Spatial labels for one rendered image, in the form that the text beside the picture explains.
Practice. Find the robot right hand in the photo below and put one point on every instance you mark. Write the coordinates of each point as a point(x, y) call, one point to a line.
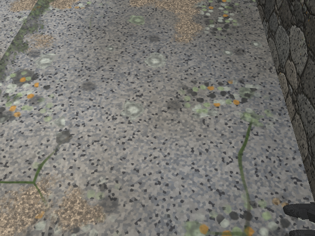
point(303, 211)

